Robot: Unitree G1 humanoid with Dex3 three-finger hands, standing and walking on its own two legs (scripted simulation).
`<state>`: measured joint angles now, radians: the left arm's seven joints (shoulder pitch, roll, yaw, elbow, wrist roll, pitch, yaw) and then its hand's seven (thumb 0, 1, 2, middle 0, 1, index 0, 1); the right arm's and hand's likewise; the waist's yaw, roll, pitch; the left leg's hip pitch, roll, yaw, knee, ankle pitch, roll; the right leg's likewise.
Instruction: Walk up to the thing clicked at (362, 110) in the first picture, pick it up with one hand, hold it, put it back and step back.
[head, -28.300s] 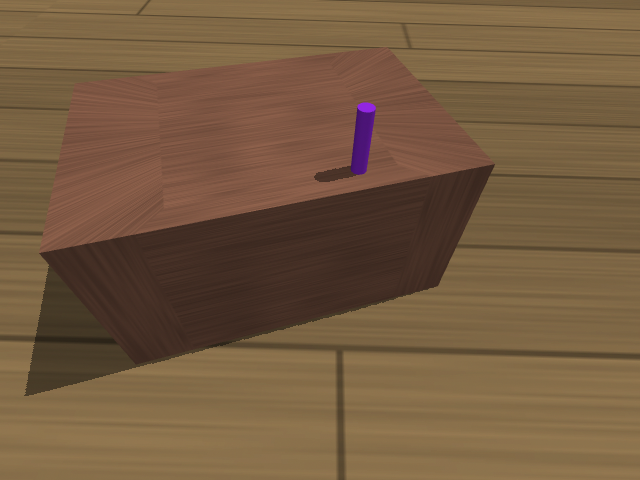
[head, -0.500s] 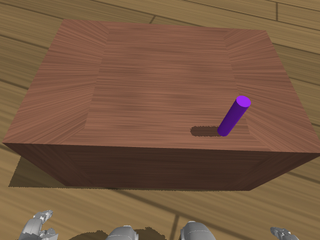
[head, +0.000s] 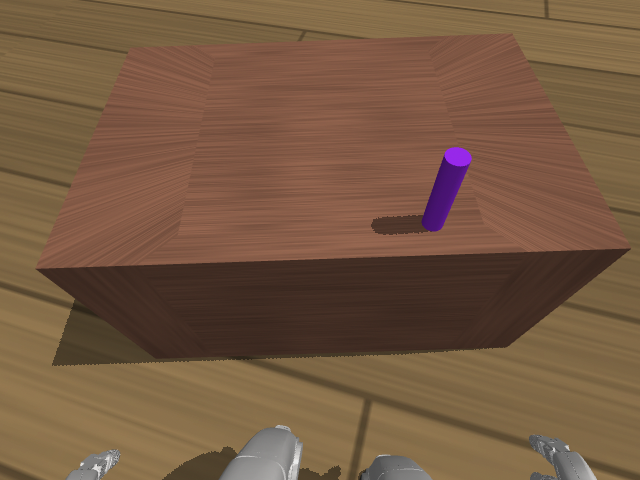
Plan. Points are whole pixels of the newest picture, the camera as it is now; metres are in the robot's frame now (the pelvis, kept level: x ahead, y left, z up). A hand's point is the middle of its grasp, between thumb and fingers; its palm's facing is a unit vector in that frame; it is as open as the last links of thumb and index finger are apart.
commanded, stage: step back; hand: right
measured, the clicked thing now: (443, 193) +0.55 -0.22 -0.07
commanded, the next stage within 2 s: none
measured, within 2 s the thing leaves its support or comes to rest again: neither
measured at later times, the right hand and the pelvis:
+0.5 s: hand out of the picture -0.01 -0.24 -0.12, palm faces -0.05 +0.90 -0.43, open 7.4 cm; pelvis -0.14 +0.02 +0.00, yaw -1 degrees
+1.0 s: hand out of the picture -0.22 -0.27 -0.16, palm faces -0.12 +0.91 -0.41, open 7.4 cm; pelvis -0.30 +0.00 -0.01, yaw +4 degrees
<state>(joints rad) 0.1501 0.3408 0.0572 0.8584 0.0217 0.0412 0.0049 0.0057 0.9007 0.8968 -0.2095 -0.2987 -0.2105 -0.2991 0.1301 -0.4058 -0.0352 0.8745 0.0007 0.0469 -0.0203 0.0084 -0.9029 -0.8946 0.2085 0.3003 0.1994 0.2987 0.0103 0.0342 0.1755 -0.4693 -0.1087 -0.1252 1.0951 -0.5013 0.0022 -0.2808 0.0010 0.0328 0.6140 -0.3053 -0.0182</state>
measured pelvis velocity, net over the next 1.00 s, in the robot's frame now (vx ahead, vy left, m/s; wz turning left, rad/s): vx -0.30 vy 0.00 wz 0.07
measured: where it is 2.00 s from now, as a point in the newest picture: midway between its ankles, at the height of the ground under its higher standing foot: outside the picture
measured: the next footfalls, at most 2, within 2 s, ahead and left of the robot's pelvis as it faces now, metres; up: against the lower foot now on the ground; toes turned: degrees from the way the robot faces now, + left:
left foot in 0.18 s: -0.02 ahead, +0.14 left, +0.00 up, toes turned +1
right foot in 0.62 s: -0.18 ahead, -0.13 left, +0.00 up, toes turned -1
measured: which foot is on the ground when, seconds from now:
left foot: up 0.00-0.16, down 0.18-0.64, up 0.66-0.96, down 0.98-1.00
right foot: down 0.00-0.20, up 0.22-0.60, down 0.62-1.00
